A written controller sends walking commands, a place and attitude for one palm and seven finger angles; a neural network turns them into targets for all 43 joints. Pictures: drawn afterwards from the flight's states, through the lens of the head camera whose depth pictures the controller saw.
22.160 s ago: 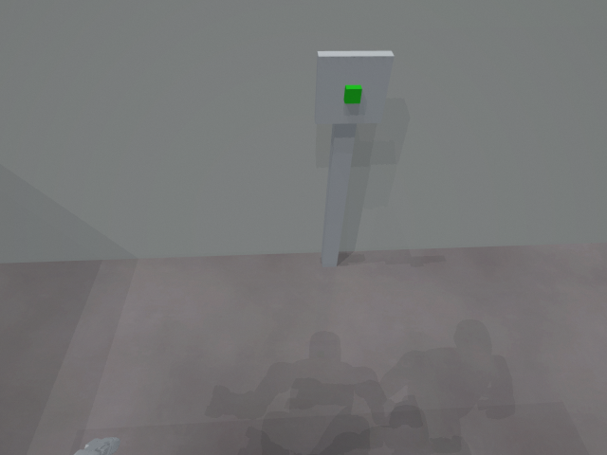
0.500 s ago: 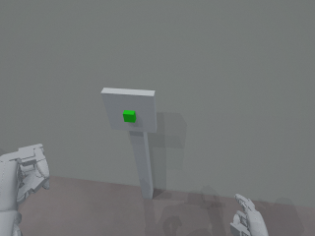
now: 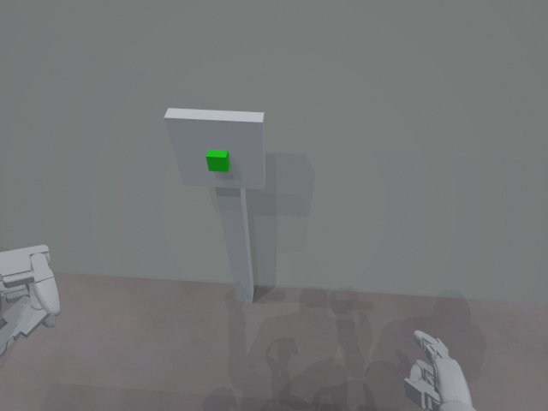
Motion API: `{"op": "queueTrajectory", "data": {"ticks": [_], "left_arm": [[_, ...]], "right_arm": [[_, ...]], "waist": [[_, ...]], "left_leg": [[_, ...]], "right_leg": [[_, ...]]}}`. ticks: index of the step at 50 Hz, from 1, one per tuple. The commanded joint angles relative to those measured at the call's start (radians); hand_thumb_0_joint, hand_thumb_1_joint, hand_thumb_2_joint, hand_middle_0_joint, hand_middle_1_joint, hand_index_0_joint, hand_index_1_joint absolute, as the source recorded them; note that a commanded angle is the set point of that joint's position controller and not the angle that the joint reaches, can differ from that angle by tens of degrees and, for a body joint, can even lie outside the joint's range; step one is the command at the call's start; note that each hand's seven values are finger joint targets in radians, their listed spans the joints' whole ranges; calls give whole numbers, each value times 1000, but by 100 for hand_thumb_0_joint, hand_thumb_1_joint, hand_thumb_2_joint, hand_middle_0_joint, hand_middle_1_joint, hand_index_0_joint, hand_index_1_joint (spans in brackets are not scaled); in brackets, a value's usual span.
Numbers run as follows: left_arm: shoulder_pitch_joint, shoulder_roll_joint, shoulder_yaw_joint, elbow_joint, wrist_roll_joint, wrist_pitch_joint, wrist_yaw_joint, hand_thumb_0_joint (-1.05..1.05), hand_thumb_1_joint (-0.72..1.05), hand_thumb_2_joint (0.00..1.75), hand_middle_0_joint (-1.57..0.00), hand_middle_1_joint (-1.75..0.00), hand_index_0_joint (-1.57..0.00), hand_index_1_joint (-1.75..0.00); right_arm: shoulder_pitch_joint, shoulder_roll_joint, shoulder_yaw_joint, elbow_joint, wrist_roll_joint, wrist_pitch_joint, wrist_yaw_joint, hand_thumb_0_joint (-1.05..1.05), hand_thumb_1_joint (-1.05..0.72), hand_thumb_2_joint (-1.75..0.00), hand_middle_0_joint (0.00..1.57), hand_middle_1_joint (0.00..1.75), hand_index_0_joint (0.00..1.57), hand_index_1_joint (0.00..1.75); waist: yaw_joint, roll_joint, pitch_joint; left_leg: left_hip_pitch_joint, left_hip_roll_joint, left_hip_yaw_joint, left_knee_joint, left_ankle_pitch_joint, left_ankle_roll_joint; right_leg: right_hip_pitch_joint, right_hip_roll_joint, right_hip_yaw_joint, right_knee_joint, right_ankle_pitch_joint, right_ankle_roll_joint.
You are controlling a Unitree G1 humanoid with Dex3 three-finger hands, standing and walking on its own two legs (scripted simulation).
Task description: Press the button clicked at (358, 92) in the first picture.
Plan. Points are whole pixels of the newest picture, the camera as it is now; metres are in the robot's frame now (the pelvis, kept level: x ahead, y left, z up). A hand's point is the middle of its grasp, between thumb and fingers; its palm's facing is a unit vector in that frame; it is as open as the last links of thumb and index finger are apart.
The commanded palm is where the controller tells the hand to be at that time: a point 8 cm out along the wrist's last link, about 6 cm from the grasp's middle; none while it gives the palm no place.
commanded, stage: step back with the hand held close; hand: left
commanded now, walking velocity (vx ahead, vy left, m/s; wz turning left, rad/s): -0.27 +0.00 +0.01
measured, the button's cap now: (218, 159) +0.56 +0.15 +0.02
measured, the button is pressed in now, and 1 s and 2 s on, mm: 0 0 0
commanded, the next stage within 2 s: stop stepping back and stand still in 0.68 s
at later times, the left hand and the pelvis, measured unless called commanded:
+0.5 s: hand out of the picture +0.12 +0.25 +0.17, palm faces +0.39 -0.79 -0.46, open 3.1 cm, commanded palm +0.04 +0.29 +0.18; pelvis -0.07 +0.00 -0.01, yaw +3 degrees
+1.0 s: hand out of the picture +0.00 +0.22 +0.17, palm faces +0.28 -0.82 -0.49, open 3.1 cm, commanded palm -0.05 +0.27 +0.18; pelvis -0.19 +0.00 +0.00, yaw -1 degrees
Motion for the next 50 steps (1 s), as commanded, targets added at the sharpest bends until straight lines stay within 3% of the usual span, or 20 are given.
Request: {"op": "queueTrajectory", "data": {"ticks": [1,7,12,15,18,20,24,26,27,29,32,33,36,37,39,44,46,47,48,50], "left_arm": [[21,138,133,-204,8,-88,26,0,90,90,-130,-150,-130,-150],[-9,149,147,-228,16,-113,33,0,90,90,-130,-150,-130,-150],[-65,147,115,-217,18,-111,61,0,90,90,-130,-150,-130,-150],[-92,150,110,-226,17,-105,64,0,90,90,-130,-150,-130,-150],[-60,142,143,-234,29,-122,57,0,90,90,-130,-150,-130,-150],[-53,162,165,-250,29,-137,45,0,90,90,-130,-150,-130,-150],[37,154,148,-271,-6,-148,30,0,90,90,-130,-150,-130,-150],[25,166,141,-288,-13,-159,20,0,90,90,-130,-150,-130,-150],[-1,201,168,-289,-14,-164,29,0,90,90,-130,-150,-130,-150],[-63,175,112,-260,-9,-139,39,0,90,90,-130,-150,-130,-150],[-95,176,121,-226,8,-106,39,0,90,90,-130,-150,-130,-150],[-96,178,124,-215,9,-101,36,0,90,90,-130,-150,-130,-150],[-51,179,123,-158,-2,-124,18,0,90,90,-130,-150,-130,-150],[-5,172,129,-185,-21,-118,8,0,90,90,-130,-150,-130,-150],[-12,156,118,-272,-18,-117,13,0,90,90,-130,-150,-130,-150],[109,168,153,-309,-19,-74,33,0,90,90,-130,-150,-130,-150],[107,197,171,-287,-8,-59,35,0,90,90,-130,-150,-130,-150],[88,223,203,-280,-14,-60,42,0,90,90,-130,-150,-130,-150],[-5,197,161,-291,-16,-51,48,0,90,90,-130,-150,-130,-150],[-45,130,117,-183,2,-38,58,0,90,90,-130,-150,-130,-150]], "right_arm": [[-93,-135,-47,-159,-6,-76,-14,0,-90,-90,20,30,20,30],[-83,-133,-52,-143,-15,-115,-18,0,-90,-90,20,30,20,30],[-47,-117,-53,-75,-27,-121,-18,0,-90,-90,20,30,20,30],[-66,-117,-45,-82,-23,-119,-25,0,-90,-90,20,30,20,30],[-107,-142,-43,-108,-25,-137,-36,0,-90,-90,20,30,20,30],[-91,-120,-57,-102,-30,-147,-18,0,-90,-90,20,30,20,30],[-101,-106,-53,-94,-32,-163,18,0,-90,-90,20,30,20,30],[-73,-93,-48,-67,-34,-157,28,0,-90,-90,20,30,20,30],[-52,-84,-49,-47,-33,-145,27,0,-90,-90,20,30,20,30],[-64,-100,-64,-33,-18,-145,17,0,-90,-90,20,30,20,30],[-109,-69,-31,-47,-32,-114,-4,0,-90,-90,20,30,20,30],[-101,-81,-30,-46,-27,-108,-18,0,-90,-90,20,30,20,30],[-57,-111,-59,-56,-27,-137,3,0,-90,-90,20,30,20,30],[-87,-115,-56,-70,-48,-152,10,0,-90,-90,20,30,20,30],[-59,-113,-58,-62,-44,-165,27,0,-90,-90,20,30,20,30],[-84,-105,-42,-115,-24,-152,31,0,-90,-90,20,30,20,30],[-81,-92,-41,-120,-24,-134,20,0,-90,-90,20,30,20,30],[-61,-100,-50,-102,-29,-121,17,0,-90,-90,20,30,20,30],[-53,-98,-48,-78,-28,-114,13,0,-90,-90,20,30,20,30],[-31,-95,-50,-50,-21,-115,0,0,-90,-90,20,30,20,30]], "waist": [[5,75,-116],[2,56,-106],[-19,-102,-115],[-20,-46,-81],[-2,254,-88],[5,211,-140],[11,218,-157],[1,128,-165],[-7,-12,-184],[-6,-198,-190],[-23,-111,-114],[-22,-51,-119],[-1,105,-273],[23,213,-291],[9,138,-280],[1,206,-181],[-9,24,-125],[-14,-126,-128],[-12,-198,-110],[-36,-173,-81]], "left_leg": [[-112,87,-129,-194,-302,38],[-150,77,-129,-155,-405,30],[165,-22,-37,186,-206,-28],[96,24,-117,19,-234,-11],[-324,233,-408,-404,-668,87],[-307,252,-390,-379,-566,106],[-151,182,-240,-275,-387,45],[-15,106,-151,-125,-217,-7],[97,34,-70,66,-153,-41],[160,-39,-54,366,-180,-63],[23,-5,-71,122,-70,-42],[87,20,-84,-40,233,-24],[296,243,-270,-140,675,83],[206,281,-330,-195,559,106],[158,293,-301,-189,379,138],[-162,148,-179,-331,-475,31],[-138,1,-44,-71,-406,-39],[23,-52,-30,258,-255,-61],[-4,-47,-77,444,-213,-61],[-20,-1,-99,475,-198,-45]], "right_leg": [[98,28,-1,16,-6,-21],[39,21,30,-20,-169,-36],[-329,-141,150,-206,-245,-109],[-276,-61,58,-104,-198,-60],[113,117,-15,307,-183,-15],[114,125,7,441,-206,-37],[54,99,-25,118,-264,-66],[-20,19,67,-142,-168,-84],[-149,-109,216,-213,-67,-123],[-308,-257,287,-237,-33,-183],[-109,-176,159,-43,475,-130],[-84,-85,92,33,474,-68],[-131,80,48,267,-185,-25],[-111,98,65,390,-328,-25],[-113,82,84,440,-285,-28],[180,93,-82,94,-231,-59],[93,-21,49,-184,-307,-105],[-193,-218,309,-345,-449,-187],[-276,-332,399,-356,-516,-240],[-267,-277,279,-289,-447,-201]]}}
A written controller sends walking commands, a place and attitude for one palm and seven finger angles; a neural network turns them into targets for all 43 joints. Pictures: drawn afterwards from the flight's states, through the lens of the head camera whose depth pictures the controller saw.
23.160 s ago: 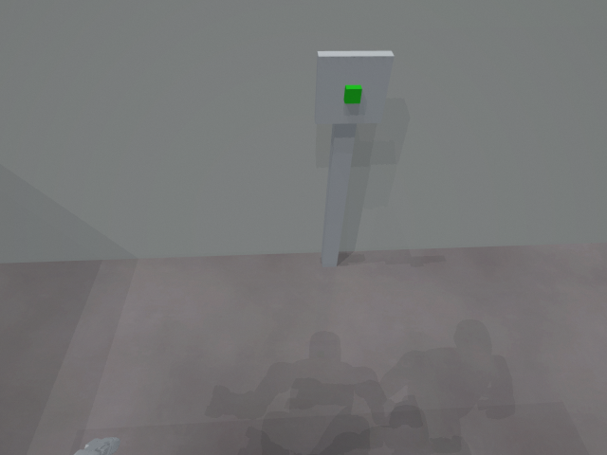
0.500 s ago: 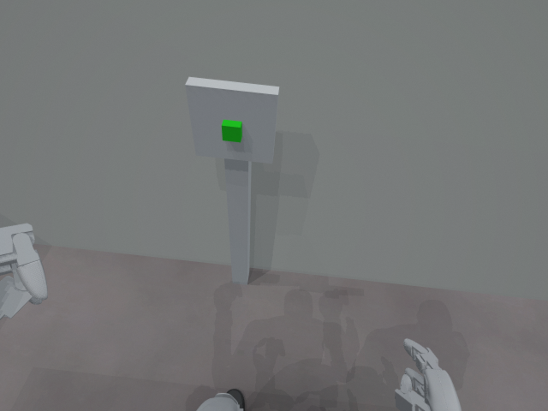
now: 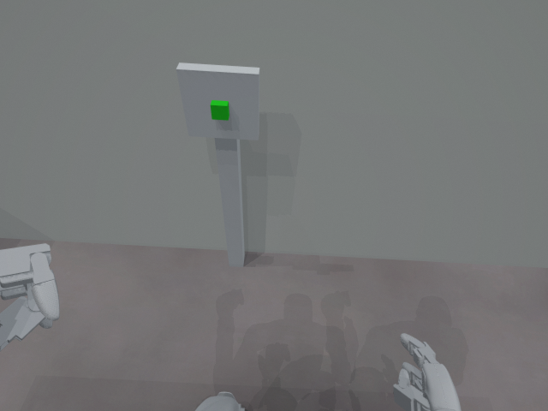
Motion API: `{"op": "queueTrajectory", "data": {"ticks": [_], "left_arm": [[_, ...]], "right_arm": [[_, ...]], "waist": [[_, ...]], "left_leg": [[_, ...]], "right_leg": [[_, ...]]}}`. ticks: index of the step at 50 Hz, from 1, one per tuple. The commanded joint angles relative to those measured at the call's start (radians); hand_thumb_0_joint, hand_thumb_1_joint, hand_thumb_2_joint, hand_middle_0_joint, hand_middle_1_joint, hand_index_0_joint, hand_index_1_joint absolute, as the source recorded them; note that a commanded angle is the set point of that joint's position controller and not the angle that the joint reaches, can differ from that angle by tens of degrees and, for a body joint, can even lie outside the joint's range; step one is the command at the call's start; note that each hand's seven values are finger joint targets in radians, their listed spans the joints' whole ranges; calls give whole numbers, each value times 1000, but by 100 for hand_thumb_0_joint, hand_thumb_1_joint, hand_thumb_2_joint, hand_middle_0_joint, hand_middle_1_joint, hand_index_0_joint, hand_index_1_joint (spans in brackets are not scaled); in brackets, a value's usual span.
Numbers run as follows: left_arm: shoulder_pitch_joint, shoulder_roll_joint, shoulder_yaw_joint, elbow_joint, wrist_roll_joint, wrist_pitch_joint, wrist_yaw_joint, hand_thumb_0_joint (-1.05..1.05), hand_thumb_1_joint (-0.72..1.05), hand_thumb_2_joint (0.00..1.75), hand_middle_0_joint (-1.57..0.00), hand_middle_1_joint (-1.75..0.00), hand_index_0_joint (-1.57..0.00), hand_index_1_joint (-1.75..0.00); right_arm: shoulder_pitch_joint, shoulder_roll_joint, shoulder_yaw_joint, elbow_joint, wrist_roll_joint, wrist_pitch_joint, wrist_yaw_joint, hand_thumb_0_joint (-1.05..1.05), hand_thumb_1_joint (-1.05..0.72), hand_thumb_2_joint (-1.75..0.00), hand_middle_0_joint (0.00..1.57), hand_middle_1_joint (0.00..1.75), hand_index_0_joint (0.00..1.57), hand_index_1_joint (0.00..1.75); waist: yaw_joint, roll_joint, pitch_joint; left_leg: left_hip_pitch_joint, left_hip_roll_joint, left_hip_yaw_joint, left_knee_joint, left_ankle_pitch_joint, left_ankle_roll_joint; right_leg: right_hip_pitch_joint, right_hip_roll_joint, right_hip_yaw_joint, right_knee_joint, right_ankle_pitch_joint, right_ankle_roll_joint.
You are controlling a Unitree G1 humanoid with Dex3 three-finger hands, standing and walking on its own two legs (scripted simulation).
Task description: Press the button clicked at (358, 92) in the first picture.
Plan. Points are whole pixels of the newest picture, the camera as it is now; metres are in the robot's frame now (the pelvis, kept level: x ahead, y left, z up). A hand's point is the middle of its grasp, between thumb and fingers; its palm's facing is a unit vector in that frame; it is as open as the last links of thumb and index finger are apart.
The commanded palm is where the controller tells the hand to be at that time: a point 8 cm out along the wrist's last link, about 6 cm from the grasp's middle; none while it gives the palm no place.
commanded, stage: stop stepping back and stand still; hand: left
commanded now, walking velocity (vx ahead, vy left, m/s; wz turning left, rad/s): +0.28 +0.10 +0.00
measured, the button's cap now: (220, 109) +0.74 +0.17 +0.03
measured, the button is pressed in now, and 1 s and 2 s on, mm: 0 0 0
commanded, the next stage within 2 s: let the arm hang, fingers relaxed in 0.48 s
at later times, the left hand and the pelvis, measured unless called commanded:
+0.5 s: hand (20, 336) +0.16 +0.25 +0.17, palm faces +0.40 -0.82 -0.42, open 3.1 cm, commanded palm +0.10 +0.29 +0.18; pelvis -0.02 +0.01 +0.00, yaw +1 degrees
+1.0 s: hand out of the picture -0.07 +0.22 -0.18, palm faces +0.10 -0.97 -0.21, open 4.0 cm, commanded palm none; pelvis -0.03 +0.02 +0.00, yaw +4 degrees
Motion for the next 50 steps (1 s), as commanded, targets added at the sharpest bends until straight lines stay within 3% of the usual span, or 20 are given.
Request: {"op": "queueTrajectory", "data": {"ticks": [1,4,7,9,11,14,17,18,24,28,29,30,31,35,36,40,42,45,46,50], "left_arm": [[-125,84,87,-53,15,-34,50,0,90,90,-130,-150,-130,-150],[-161,68,51,-20,43,-52,56,0,90,90,-130,-150,-130,-150],[-185,87,49,-91,41,-82,51,0,90,90,-130,-150,-130,-150],[-124,95,76,-84,38,-87,41,0,90,90,-130,-150,-130,-150],[-118,82,74,-104,47,-87,41,0,90,90,-130,-150,-130,-150],[-82,71,77,-76,43,-84,46,0,90,90,-130,-150,-130,-150],[-75,88,89,-52,32,-87,46,0,90,90,-130,-150,-130,-150],[-82,78,78,-49,28,-84,47,0,90,90,-130,-150,-130,-150],[-113,78,76,-43,26,-83,39,0,90,90,-130,-150,-130,-150],[-116,74,69,-58,26,-87,33,0,90,90,-130,-150,-130,-150],[-228,-57,-279,784,123,86,-115,0,90,90,-130,-150,-130,-150],[-203,-89,-258,822,98,152,-135,0,90,90,-126,-146,-126,-146],[-231,-118,-274,848,96,166,-139,0,90,90,-123,-142,-123,-142],[-365,-97,-291,1065,100,181,-140,0,90,90,-108,-126,-108,-126],[-386,-93,-296,1133,98,186,-138,0,90,90,-104,-122,-104,-122],[-424,-99,-324,1387,87,201,-126,0,90,90,-90,-106,-90,-106],[-420,-93,-331,1485,83,198,-124,0,90,90,-82,-98,-82,-98],[-385,-141,-326,1599,80,195,-122,0,90,90,-71,-86,-71,-86],[-378,-137,-331,1628,78,195,-124,0,90,90,-68,-82,-68,-82],[-351,-151,-346,1715,76,191,-125,0,90,90,-53,-66,-53,-66]], "right_arm": [[-68,-128,-53,-98,4,-35,-45,0,-90,-90,20,30,20,30],[-58,-143,-44,-79,-1,-76,-63,0,-90,-90,20,30,20,30],[-55,-180,-55,-116,6,-111,-62,0,-90,-90,20,30,20,30],[-48,-144,-35,-96,5,-108,-52,0,-90,-90,20,30,20,30],[-56,-143,-34,-100,8,-115,-44,0,-90,-90,20,30,20,30],[-47,-143,-40,-103,8,-118,-36,0,-90,-90,20,30,20,30],[-41,-142,-50,-93,2,-109,-26,0,-90,-90,20,30,20,30],[-32,-132,-45,-87,3,-101,-23,0,-90,-90,20,30,20,30],[-65,-131,-36,-91,4,-89,-34,0,-90,-90,20,30,20,30],[-71,-132,-36,-99,8,-96,-34,0,-90,-90,20,30,20,30],[-105,-313,-97,156,5,-114,62,0,-90,-90,20,30,20,30],[-22,-226,-87,145,15,-49,58,0,-90,-90,20,30,20,30],[1,-195,-71,134,5,-25,54,0,-90,-90,20,30,20,30],[-4,-195,-58,138,-15,23,41,0,-90,-90,20,30,20,30],[-2,-186,-54,153,-18,34,37,0,-90,-90,20,30,20,30],[-15,-150,-30,234,-22,66,33,0,-90,-90,20,30,20,30],[3,-146,-26,272,-16,73,29,0,-90,-90,20,30,20,30],[46,-109,-31,331,-18,79,20,0,-90,-90,20,30,20,30],[59,-108,-30,347,-17,82,19,0,-90,-90,20,30,20,30],[129,-101,-37,401,-9,85,15,0,-90,-90,20,30,20,30]], "waist": [[-29,-108,-24],[-18,-21,10],[0,142,-12],[-7,188,-32],[-3,178,0],[-3,70,-1],[-10,-43,-17],[-16,-65,-27],[-5,44,-10],[3,55,-42],[-26,72,16],[-4,40,-56],[-3,8,-78],[4,-182,-94],[2,-170,-103],[13,102,-29],[15,108,-11],[13,237,-5],[14,253,5],[10,121,25]], "left_leg": [[196,39,-39,184,-79,5],[289,29,10,-205,-78,42],[305,173,-202,-364,7,110],[176,182,-252,-449,-191,113],[77,172,-216,-462,-312,105],[60,103,-109,-358,-234,68],[177,29,-17,-132,-71,31],[197,27,-14,-103,-41,26],[273,69,-73,-293,54,44],[253,82,-92,-338,82,48],[139,96,-121,-169,253,52],[204,90,-72,-157,282,45],[193,95,-96,-147,220,55],[185,66,-121,-130,231,70],[209,56,-112,-131,239,67],[195,66,-133,-244,147,60],[186,71,-141,-276,67,57],[199,77,-146,-329,-41,58],[187,81,-156,-354,-88,59],[211,87,-164,-377,-112,64]], "right_leg": [[-247,-296,244,-326,-336,-85],[-154,-223,164,-234,-243,-40],[-72,-70,55,0,-5,35],[14,-42,4,38,-64,54],[74,-38,2,26,-63,51],[97,-67,62,-99,-75,35],[-37,-189,245,-263,-174,-23],[-36,-217,250,-268,-154,-38],[-16,-94,85,-171,-12,32],[71,-69,55,-144,93,51],[-16,-132,15,25,276,26],[-5,-131,59,5,257,20],[-20,-132,47,6,181,13],[19,-144,60,-5,181,-11],[24,-153,67,-12,198,-15],[36,-120,64,-53,64,5],[55,-113,57,-91,14,5],[64,-109,49,-123,-8,-2],[72,-103,42,-126,-15,-2],[68,-108,31,-153,-15,0]]}}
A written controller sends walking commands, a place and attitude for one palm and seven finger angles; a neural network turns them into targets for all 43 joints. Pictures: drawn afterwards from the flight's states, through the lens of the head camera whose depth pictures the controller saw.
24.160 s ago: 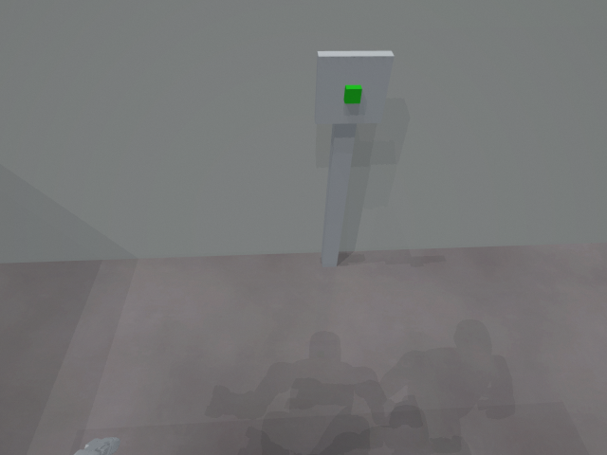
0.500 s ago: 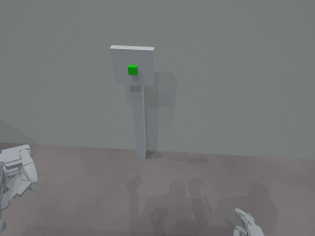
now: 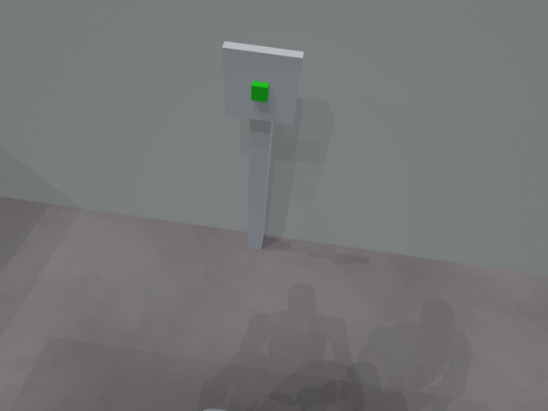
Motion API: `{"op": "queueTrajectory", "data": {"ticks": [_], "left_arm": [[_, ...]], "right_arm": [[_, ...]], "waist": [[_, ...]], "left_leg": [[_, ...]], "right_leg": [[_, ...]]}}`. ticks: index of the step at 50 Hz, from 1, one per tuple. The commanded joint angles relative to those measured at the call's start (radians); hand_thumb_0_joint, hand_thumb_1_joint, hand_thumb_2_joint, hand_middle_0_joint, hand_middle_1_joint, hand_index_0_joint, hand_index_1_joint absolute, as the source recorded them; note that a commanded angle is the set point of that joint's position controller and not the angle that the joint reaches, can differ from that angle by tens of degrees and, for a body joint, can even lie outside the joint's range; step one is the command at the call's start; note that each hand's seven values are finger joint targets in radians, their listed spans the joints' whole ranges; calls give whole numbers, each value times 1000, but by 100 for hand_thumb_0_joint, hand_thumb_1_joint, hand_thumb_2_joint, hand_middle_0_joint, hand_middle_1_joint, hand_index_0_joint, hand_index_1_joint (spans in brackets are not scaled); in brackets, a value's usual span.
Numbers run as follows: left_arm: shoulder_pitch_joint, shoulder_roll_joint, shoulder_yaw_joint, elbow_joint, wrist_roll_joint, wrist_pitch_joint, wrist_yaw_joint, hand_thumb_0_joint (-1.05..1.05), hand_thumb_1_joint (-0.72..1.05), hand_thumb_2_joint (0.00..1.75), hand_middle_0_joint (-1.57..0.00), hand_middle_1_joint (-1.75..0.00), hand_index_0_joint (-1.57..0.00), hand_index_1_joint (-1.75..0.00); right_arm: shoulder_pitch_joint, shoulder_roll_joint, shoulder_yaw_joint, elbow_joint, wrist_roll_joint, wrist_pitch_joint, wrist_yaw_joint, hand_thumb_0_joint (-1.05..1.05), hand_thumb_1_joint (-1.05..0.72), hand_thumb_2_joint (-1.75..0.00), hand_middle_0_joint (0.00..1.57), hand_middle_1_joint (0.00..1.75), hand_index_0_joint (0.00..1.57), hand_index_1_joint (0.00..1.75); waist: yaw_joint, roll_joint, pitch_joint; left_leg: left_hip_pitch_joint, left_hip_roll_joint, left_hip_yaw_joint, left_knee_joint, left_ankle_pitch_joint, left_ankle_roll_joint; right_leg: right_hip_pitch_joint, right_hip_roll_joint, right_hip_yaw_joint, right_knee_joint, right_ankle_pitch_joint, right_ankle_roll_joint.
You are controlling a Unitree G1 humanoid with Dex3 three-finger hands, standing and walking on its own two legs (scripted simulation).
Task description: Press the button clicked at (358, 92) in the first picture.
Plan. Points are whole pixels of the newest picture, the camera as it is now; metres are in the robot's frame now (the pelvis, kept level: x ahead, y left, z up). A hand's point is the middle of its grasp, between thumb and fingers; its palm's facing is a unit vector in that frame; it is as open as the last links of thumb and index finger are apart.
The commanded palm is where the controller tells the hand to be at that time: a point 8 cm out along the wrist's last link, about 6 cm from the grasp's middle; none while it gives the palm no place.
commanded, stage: let the arm hang, fingers relaxed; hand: left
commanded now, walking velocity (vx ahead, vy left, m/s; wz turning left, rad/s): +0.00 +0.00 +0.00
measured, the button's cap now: (260, 90) +0.78 +0.10 +0.02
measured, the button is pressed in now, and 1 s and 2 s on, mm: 0 0 0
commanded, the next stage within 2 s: stand and wait in 0.68 s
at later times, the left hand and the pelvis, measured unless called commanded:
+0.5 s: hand out of the picture +0.01 +0.15 -0.17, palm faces +0.02 -0.98 -0.17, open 7.3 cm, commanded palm none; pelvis +0.01 -0.01 +0.00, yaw -1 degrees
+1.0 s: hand out of the picture +0.00 +0.15 -0.17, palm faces +0.04 -0.98 -0.18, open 7.4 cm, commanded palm none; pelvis +0.02 -0.02 +0.00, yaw -1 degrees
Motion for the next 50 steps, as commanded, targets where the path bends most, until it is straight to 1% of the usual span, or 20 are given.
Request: {"op": "queueTrajectory", "data": {"ticks": [1,4,7,9,13,16,19,21,22,23,25,27,31,32,38,41,42,46,49,50], "left_arm": [[33,66,0,6,-1,-39,-6,0,90,90,-49,-62,-49,-62],[53,55,-7,44,-2,-44,-2,0,90,90,-38,-50,-38,-50],[69,46,-10,75,-2,-47,4,0,90,90,-27,-38,-27,-38],[75,34,-9,86,-3,-46,7,0,90,90,-20,-30,-20,-30],[77,22,-7,96,-2,-45,11,0,90,90,-20,-30,-20,-30],[72,10,-4,94,-3,-46,14,0,90,90,-20,-30,-20,-30],[61,0,1,89,-2,-46,16,0,90,90,-20,-30,-20,-30],[55,-4,4,85,-3,-47,16,0,90,90,-20,-30,-20,-30],[56,-3,4,84,-3,-48,17,0,90,90,-20,-30,-20,-30],[50,-8,5,83,-3,-48,17,0,90,90,-20,-30,-20,-30],[43,-10,7,81,-5,-48,16,0,90,90,-20,-30,-20,-30],[42,-13,7,83,-4,-48,17,0,90,90,-20,-30,-20,-30],[31,-10,9,79,-6,-51,15,0,90,90,-20,-30,-20,-30],[27,-6,10,78,-5,-51,16,0,90,90,-20,-30,-20,-30],[23,-6,9,80,-7,-51,16,0,90,90,-20,-30,-20,-30],[23,-9,9,83,-8,-53,15,0,90,90,-20,-30,-20,-30],[27,-6,9,84,-8,-52,16,0,90,90,-20,-30,-20,-30],[28,-11,6,92,-8,-51,15,0,90,90,-20,-30,-20,-30],[31,-10,6,93,-7,-54,16,0,90,90,-20,-30,-20,-30],[31,-11,5,94,-8,-55,16,0,90,90,-20,-30,-20,-30]], "right_arm": [[45,-128,-37,-22,3,-25,-18,0,-90,-90,20,30,20,30],[78,-118,-37,10,6,-27,-20,0,-90,-90,20,30,20,30],[95,-99,-34,39,8,-27,-21,0,-90,-90,20,30,20,30],[109,-81,-31,55,7,-28,-21,0,-90,-90,20,30,20,30],[125,-59,-29,73,4,-26,-20,0,-90,-90,20,30,20,30],[131,-43,-28,83,3,-29,-21,0,-90,-90,20,30,20,30],[133,-30,-27,86,1,-28,-22,0,-90,-90,20,30,20,30],[134,-23,-27,89,1,-33,-23,0,-90,-90,20,30,20,30],[130,-25,-27,86,2,-32,-24,0,-90,-90,20,30,20,30],[129,-20,-26,87,1,-34,-25,0,-90,-90,20,30,20,30],[128,-20,-27,88,1,-35,-26,0,-90,-90,20,30,20,30],[123,-19,-28,86,2,-35,-28,0,-90,-90,20,30,20,30],[124,-17,-29,90,3,-36,-29,0,-90,-90,20,30,20,30],[130,-21,-29,87,3,-35,-29,0,-90,-90,20,30,20,30],[125,-22,-28,92,3,-33,-29,0,-90,-90,20,30,20,30],[125,-28,-27,96,4,-38,-32,0,-90,-90,20,30,20,30],[119,-36,-27,93,6,-37,-32,0,-90,-90,20,30,20,30],[111,-31,-26,98,5,-35,-33,0,-90,-90,20,30,20,30],[111,-32,-27,98,5,-36,-32,0,-90,-90,20,30,20,30],[108,-31,-26,100,5,-36,-32,0,-90,-90,20,30,20,30]], "waist": [[-18,115,-51],[-19,64,-43],[-18,38,-13],[-19,27,2],[-22,5,25],[-22,15,26],[-22,12,50],[-21,48,34],[-18,55,33],[-19,41,36],[-18,61,28],[-16,74,42],[-21,52,20],[-21,32,24],[-26,39,22],[-26,54,-8],[-21,58,-1],[-23,47,22],[-24,16,9],[-24,29,11]], "left_leg": [[-8,92,-114,-224,-162,43],[13,95,-106,-225,-131,46],[22,86,-80,-211,-88,42],[18,80,-75,-212,-94,42],[19,71,-56,-198,-84,38],[23,67,-47,-190,-66,37],[6,64,-40,-182,-57,33],[12,64,-41,-180,-25,33],[8,67,-40,-173,-21,31],[6,68,-42,-177,-14,31],[12,68,-39,-177,-5,29],[11,72,-41,-173,8,28],[36,70,-31,-167,30,25],[32,70,-33,-161,38,24],[55,72,-25,-159,43,22],[71,79,-34,-163,80,23],[69,82,-33,-160,83,23],[71,79,-29,-171,52,22],[85,78,-21,-164,71,21],[90,77,-20,-162,79,20]], "right_leg": [[36,-61,76,-97,-85,-48],[29,-65,77,-103,-72,-48],[11,-72,80,-115,-76,-51],[0,-76,87,-120,-94,-51],[-25,-78,93,-126,-129,-51],[-31,-81,98,-123,-123,-52],[-41,-81,101,-127,-133,-53],[-23,-83,98,-118,-100,-54],[-18,-78,97,-119,-94,-54],[-15,-80,98,-117,-83,-55],[-7,-81,95,-115,-71,-55],[-9,-76,94,-115,-57,-55],[5,-85,99,-129,-51,-55],[8,-80,97,-128,-53,-56],[-4,-84,100,-141,-64,-57],[24,-79,97,-126,-17,-55],[25,-78,91,-125,-13,-54],[9,-79,99,-139,-34,-54],[14,-83,100,-145,-28,-53],[12,-84,104,-147,-22,-54]]}}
